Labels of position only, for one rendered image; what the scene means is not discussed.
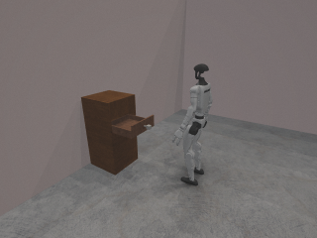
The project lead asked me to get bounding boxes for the left robot upper arm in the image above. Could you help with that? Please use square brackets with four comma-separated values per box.
[190, 85, 200, 113]

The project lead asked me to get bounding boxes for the left robot forearm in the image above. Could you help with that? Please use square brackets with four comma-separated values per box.
[179, 106, 194, 132]

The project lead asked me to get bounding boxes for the right robot upper arm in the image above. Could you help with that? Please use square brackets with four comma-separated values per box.
[208, 82, 213, 104]

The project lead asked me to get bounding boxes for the handle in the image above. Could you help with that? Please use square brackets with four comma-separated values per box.
[144, 124, 152, 130]

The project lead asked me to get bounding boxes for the cabinet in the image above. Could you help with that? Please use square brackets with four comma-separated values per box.
[81, 90, 138, 175]

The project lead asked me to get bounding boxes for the right robot forearm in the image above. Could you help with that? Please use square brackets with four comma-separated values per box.
[203, 103, 212, 117]

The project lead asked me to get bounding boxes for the robot right shin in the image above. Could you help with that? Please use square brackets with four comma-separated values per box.
[192, 145, 202, 170]

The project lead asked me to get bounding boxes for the robot left hand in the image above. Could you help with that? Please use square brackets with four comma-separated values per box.
[172, 129, 184, 146]

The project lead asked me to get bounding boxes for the drawer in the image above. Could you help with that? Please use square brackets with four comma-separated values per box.
[111, 114, 155, 139]

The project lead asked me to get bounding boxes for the right robot thigh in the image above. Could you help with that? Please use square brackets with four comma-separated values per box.
[192, 121, 207, 151]

